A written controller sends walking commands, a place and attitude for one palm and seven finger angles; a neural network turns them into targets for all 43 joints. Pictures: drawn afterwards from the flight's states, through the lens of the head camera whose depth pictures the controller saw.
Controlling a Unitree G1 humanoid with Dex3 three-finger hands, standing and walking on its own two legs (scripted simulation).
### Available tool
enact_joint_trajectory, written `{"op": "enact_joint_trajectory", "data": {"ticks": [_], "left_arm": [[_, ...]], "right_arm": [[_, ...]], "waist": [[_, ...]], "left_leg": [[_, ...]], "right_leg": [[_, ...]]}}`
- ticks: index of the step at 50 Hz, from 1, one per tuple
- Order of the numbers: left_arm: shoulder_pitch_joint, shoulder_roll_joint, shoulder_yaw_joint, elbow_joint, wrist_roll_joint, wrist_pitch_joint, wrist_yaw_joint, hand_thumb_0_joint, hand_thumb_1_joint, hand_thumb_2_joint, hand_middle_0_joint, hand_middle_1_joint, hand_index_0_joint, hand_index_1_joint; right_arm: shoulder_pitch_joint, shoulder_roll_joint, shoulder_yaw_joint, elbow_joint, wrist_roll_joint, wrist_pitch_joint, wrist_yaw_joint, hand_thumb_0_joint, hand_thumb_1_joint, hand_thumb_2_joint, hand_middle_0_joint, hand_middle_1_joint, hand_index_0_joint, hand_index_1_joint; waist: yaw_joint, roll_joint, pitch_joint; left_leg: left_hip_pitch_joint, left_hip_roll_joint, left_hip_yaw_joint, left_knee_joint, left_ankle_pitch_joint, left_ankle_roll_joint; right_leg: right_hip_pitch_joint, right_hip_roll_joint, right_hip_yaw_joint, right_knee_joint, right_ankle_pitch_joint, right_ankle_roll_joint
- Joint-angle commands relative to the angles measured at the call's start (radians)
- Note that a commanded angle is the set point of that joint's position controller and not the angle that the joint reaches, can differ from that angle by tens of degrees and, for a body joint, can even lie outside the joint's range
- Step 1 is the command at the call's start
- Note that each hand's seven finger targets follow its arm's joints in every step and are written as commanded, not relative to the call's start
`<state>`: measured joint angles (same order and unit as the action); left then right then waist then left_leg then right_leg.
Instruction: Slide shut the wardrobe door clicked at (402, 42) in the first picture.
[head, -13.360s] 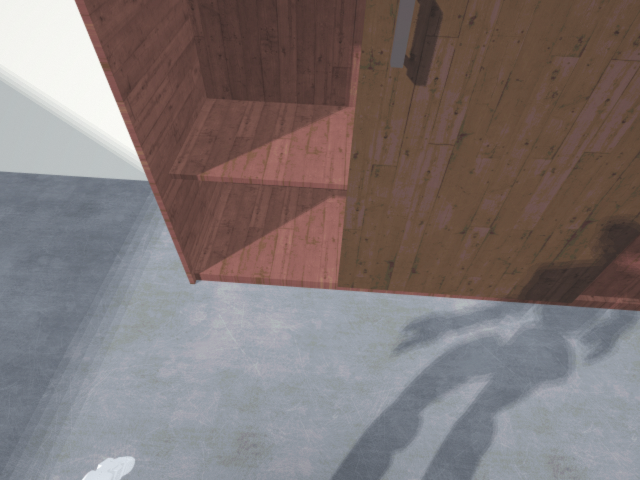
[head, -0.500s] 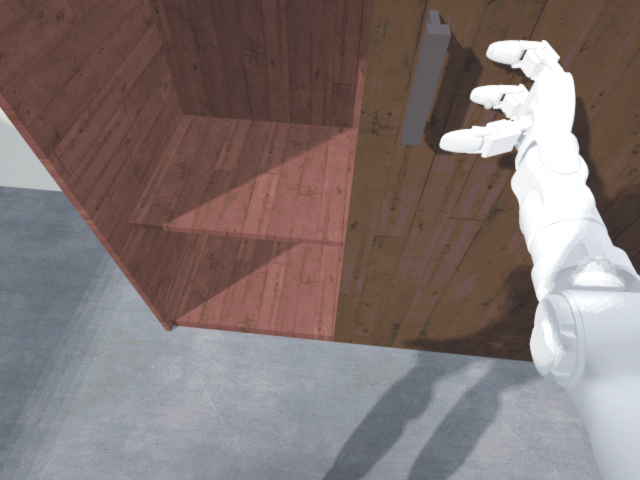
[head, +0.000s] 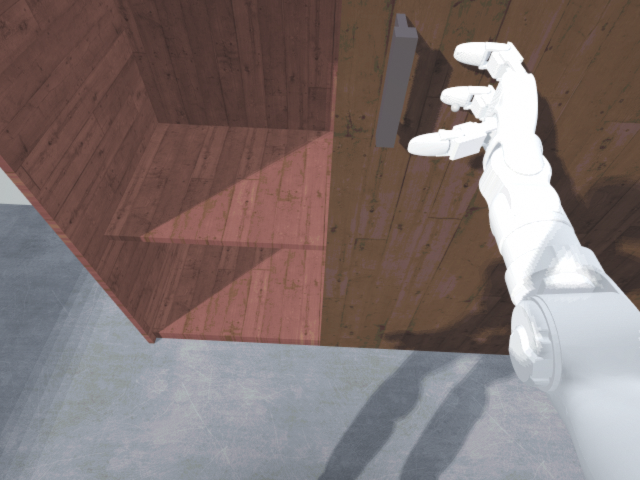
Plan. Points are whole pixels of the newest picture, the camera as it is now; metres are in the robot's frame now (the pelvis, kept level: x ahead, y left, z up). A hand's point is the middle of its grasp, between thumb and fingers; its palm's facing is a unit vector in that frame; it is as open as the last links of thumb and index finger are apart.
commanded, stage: move the hooked fingers beside the handle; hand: right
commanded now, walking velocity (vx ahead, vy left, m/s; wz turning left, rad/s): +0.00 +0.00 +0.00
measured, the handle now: (392, 83) +0.54 -0.03 +0.21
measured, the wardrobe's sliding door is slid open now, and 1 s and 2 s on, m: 0.54 0.54 0.54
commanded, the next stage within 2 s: none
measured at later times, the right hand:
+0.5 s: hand (456, 107) +0.50 -0.10 +0.21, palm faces +0.05 +1.00 -0.03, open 13.8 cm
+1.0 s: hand (458, 108) +0.50 -0.11 +0.21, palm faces +0.01 +1.00 +0.00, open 13.8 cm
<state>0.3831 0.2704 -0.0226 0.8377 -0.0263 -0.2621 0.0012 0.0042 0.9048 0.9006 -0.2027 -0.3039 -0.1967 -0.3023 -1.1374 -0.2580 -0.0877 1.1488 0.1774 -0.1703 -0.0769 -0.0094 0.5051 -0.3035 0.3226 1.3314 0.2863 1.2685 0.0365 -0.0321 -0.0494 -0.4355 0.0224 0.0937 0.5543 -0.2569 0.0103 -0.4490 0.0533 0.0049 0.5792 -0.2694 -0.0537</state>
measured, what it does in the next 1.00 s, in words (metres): stands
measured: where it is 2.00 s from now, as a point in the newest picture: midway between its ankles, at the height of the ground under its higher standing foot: outside the picture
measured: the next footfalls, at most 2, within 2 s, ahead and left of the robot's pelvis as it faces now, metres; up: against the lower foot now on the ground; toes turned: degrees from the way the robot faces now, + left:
none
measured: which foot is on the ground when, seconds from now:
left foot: down 0.00-1.00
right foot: down 0.00-1.00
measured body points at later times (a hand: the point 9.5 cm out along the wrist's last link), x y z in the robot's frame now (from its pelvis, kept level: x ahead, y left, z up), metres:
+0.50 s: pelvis +0.00 +0.00 +0.00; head +0.05 +0.01 +0.45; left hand +0.04 +0.26 -0.13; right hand +0.49 -0.16 +0.21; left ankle +0.01 +0.11 -0.73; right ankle +0.01 -0.08 -0.73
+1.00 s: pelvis +0.00 +0.00 +0.00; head +0.04 +0.01 +0.45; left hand +0.04 +0.26 -0.12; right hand +0.49 -0.16 +0.21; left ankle +0.01 +0.11 -0.73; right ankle +0.01 -0.08 -0.73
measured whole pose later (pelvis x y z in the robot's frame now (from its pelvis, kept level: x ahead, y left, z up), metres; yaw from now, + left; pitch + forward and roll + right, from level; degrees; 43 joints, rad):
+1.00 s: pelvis +0.00 +0.00 +0.00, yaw +1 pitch +7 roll +1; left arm 0.39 0.27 -0.02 0.79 -0.04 -0.21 0.01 0.00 0.91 0.90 -0.20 -0.30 -0.20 -0.30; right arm -1.07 -0.31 -0.18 1.11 0.16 -0.17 0.02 -0.01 0.51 -0.30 0.34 1.32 0.32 1.23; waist 0.05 -0.04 -0.05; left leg -0.41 0.00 0.07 0.53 -0.25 0.02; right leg -0.42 0.03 -0.01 0.56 -0.27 -0.05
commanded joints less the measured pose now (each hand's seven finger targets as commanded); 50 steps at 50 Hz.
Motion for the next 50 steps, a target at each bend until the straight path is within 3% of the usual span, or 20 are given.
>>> {"op": "enact_joint_trajectory", "data": {"ticks": [1,2,4,7,9,11,13,16,20,22,31,33,36,38,40,42,43,45,47,50], "left_arm": [[0.104,0.141,0.055,-0.065,-0.01,-0.029,0.017,0.0,0.9,0.9,-0.2,-0.3,-0.2,-0.3],[0.106,0.145,0.053,-0.069,-0.009,-0.025,0.017,0.0,0.9,0.9,-0.2,-0.3,-0.2,-0.3],[0.104,0.146,0.054,-0.07,-0.012,-0.022,0.019,0.0,0.9,0.9,-0.2,-0.3,-0.2,-0.3],[0.103,0.144,0.052,-0.079,-0.007,-0.018,0.018,0.0,0.9,0.9,-0.2,-0.3,-0.2,-0.3],[0.097,0.137,0.053,-0.08,-0.012,-0.018,0.015,0.0,0.9,0.9,-0.2,-0.3,-0.2,-0.3],[0.1,0.141,0.054,-0.078,-0.013,-0.018,0.016,0.0,0.9,0.9,-0.2,-0.3,-0.2,-0.3],[0.097,0.141,0.052,-0.083,-0.013,-0.016,0.015,0.0,0.9,0.9,-0.2,-0.3,-0.2,-0.3],[0.098,0.14,0.054,-0.077,-0.013,-0.019,0.018,0.0,0.9,0.9,-0.2,-0.3,-0.2,-0.3],[0.103,0.139,0.055,-0.076,-0.01,-0.022,0.017,0.0,0.9,0.9,-0.2,-0.3,-0.2,-0.3],[0.107,0.143,0.055,-0.075,-0.006,-0.018,0.018,0.0,0.9,0.9,-0.2,-0.3,-0.2,-0.3],[0.105,0.141,0.054,-0.085,-0.011,-0.013,0.017,0.0,0.9,0.9,-0.2,-0.3,-0.2,-0.3],[0.105,0.145,0.051,-0.093,-0.011,-0.006,0.016,0.0,0.9,0.9,-0.2,-0.3,-0.2,-0.3],[0.094,0.137,0.05,-0.104,-0.015,-0.001,0.016,0.0,0.9,0.9,-0.2,-0.3,-0.2,-0.3],[0.095,0.143,0.052,-0.109,-0.016,0.005,0.016,0.0,0.9,0.9,-0.2,-0.3,-0.2,-0.3],[0.086,0.135,0.051,-0.112,-0.019,0.006,0.016,0.0,0.9,0.9,-0.2,-0.3,-0.2,-0.3],[0.095,0.142,0.052,-0.11,-0.014,0.012,0.019,0.0,0.9,0.9,-0.2,-0.3,-0.2,-0.3],[0.091,0.144,0.052,-0.116,-0.018,0.014,0.019,0.0,0.9,0.9,-0.2,-0.3,-0.2,-0.3],[0.089,0.136,0.051,-0.116,-0.019,0.015,0.019,0.0,0.9,0.9,-0.2,-0.3,-0.2,-0.3],[0.097,0.144,0.052,-0.118,-0.014,0.023,0.021,0.0,0.9,0.9,-0.2,-0.3,-0.2,-0.3],[0.086,0.134,0.053,-0.126,-0.019,0.025,0.018,0.0,0.9,0.9,-0.2,-0.3,-0.2,-0.3]], "right_arm": [[-0.628,0.141,0.102,-0.203,-0.022,-0.018,0.082,0.0,0.5,-0.3,0.3,1.2,0.3,1.2],[-0.61,0.127,0.095,-0.193,-0.019,-0.016,0.083,0.0,0.5,-0.3,0.3,1.2,0.3,1.2],[-0.621,0.105,0.08,-0.206,-0.02,-0.015,0.088,0.0,0.5,-0.3,0.3,1.2,0.3,1.2],[-0.608,0.111,0.082,-0.204,-0.021,-0.016,0.089,0.0,0.5,-0.3,0.3,1.2,0.3,1.2],[-0.623,0.13,0.097,-0.219,-0.025,-0.019,0.092,0.0,0.5,-0.3,0.3,1.2,0.3,1.2],[-0.613,0.119,0.085,-0.206,-0.022,-0.015,0.089,0.0,0.5,-0.3,0.3,1.2,0.3,1.2],[-0.616,0.126,0.096,-0.22,-0.028,-0.018,0.088,0.0,0.5,-0.3,0.3,1.2,0.3,1.2],[-0.618,0.133,0.098,-0.211,-0.026,-0.014,0.083,0.0,0.5,-0.3,0.3,1.2,0.3,1.2],[-0.625,0.134,0.1,-0.224,-0.031,-0.015,0.08,0.0,0.5,-0.3,0.3,1.2,0.3,1.2],[-0.611,0.108,0.09,-0.215,-0.034,-0.018,0.08,0.0,0.5,-0.3,0.3,1.2,0.3,1.2],[-0.582,0.06,0.044,-0.2,-0.023,-0.02,0.107,0.0,0.5,-0.3,0.3,1.2,0.3,1.2],[-0.562,0.004,0.006,-0.199,-0.025,-0.024,0.114,0.0,0.5,-0.3,0.3,1.2,0.3,1.2],[-0.555,0.021,0.017,-0.212,-0.018,-0.028,0.129,0.0,0.5,-0.3,0.3,1.2,0.3,1.2],[-0.549,-0.02,-0.006,-0.228,-0.023,-0.033,0.129,0.0,0.5,-0.3,0.3,1.2,0.3,1.2],[-0.532,0.006,0.008,-0.224,-0.019,-0.029,0.131,0.0,0.5,-0.3,0.3,1.2,0.3,1.2],[-0.521,-0.037,-0.02,-0.215,-0.017,-0.028,0.128,0.0,0.5,-0.3,0.3,1.2,0.3,1.2],[-0.513,-0.062,-0.038,-0.221,-0.027,-0.028,0.13,0.0,0.5,-0.3,0.3,1.2,0.3,1.2],[-0.519,-0.031,-0.017,-0.22,-0.026,-0.022,0.133,0.0,0.5,-0.3,0.3,1.2,0.3,1.2],[-0.486,-0.083,-0.054,-0.211,-0.026,-0.02,0.131,0.0,0.5,-0.3,0.3,1.2,0.3,1.2],[-0.494,-0.053,-0.038,-0.242,-0.026,-0.023,0.139,0.0,0.5,-0.3,0.3,1.2,0.3,1.2]], "waist": [[0.178,0.008,-0.248],[0.167,0.016,-0.228],[0.172,0.012,-0.242],[0.159,-0.001,-0.245],[0.166,-0.023,-0.255],[0.17,0.015,-0.234],[0.167,-0.01,-0.249],[0.172,0.007,-0.231],[0.172,-0.008,-0.26],[0.158,0.004,-0.259],[0.15,0.023,-0.263],[0.138,0.033,-0.27],[0.136,0.01,-0.256],[0.134,0.024,-0.269],[0.133,0.002,-0.254],[0.124,0.051,-0.245],[0.121,0.026,-0.262],[0.128,0.017,-0.259],[0.114,0.051,-0.261],[0.117,0.01,-0.278]], "left_leg": [[-0.126,-0.043,-0.063,-0.082,0.068,0.012],[-0.114,-0.041,-0.062,-0.084,0.069,0.016],[-0.119,-0.044,-0.065,-0.085,0.074,0.013],[-0.103,-0.041,-0.059,-0.079,0.083,0.018],[-0.127,-0.045,-0.06,-0.076,0.084,0.015],[-0.124,-0.045,-0.06,-0.081,0.075,0.013],[-0.133,-0.046,-0.06,-0.076,0.075,0.013],[-0.133,-0.043,-0.061,-0.081,0.058,0.012],[-0.128,-0.044,-0.062,-0.083,0.068,0.012],[-0.103,-0.041,-0.056,-0.078,0.079,0.017],[-0.076,-0.047,-0.062,-0.091,0.082,0.012],[-0.051,-0.048,-0.065,-0.095,0.092,0.011],[-0.043,-0.048,-0.066,-0.099,0.087,0.012],[-0.034,-0.049,-0.068,-0.099,0.095,0.01],[-0.045,-0.048,-0.068,-0.104,0.085,0.009],[-0.012,-0.045,-0.067,-0.108,0.086,0.01],[-0.016,-0.048,-0.071,-0.105,0.089,0.009],[-0.023,-0.047,-0.071,-0.109,0.088,0.008],[0.012,-0.045,-0.068,-0.11,0.097,0.009],[-0.003,-0.048,-0.07,-0.109,0.119,0.009]], "right_leg": [[0.331,-0.071,0.099,-0.094,0.042,0.048],[0.312,-0.068,0.1,-0.097,0.045,0.047],[0.321,-0.069,0.096,-0.095,0.055,0.046],[0.319,-0.067,0.102,-0.096,0.074,0.05],[0.345,-0.07,0.107,-0.092,0.078,0.053],[0.327,-0.072,0.106,-0.097,0.057,0.05],[0.343,-0.074,0.113,-0.099,0.061,0.054],[0.327,-0.075,0.115,-0.106,0.021,0.053],[0.345,-0.071,0.109,-0.1,0.044,0.052],[0.334,-0.07,0.115,-0.102,0.073,0.055],[0.312,-0.063,0.088,-0.093,0.08,0.044],[0.295,-0.058,0.077,-0.091,0.097,0.04],[0.286,-0.056,0.069,-0.092,0.085,0.038],[0.289,-0.058,0.069,-0.089,0.099,0.035],[0.29,-0.058,0.064,-0.089,0.082,0.035],[0.256,-0.056,0.062,-0.095,0.084,0.031],[0.268,-0.057,0.059,-0.093,0.089,0.031],[0.275,-0.056,0.057,-0.091,0.085,0.031],[0.247,-0.056,0.054,-0.094,0.1,0.028],[0.289,-0.057,0.051,-0.086,0.132,0.029]]}}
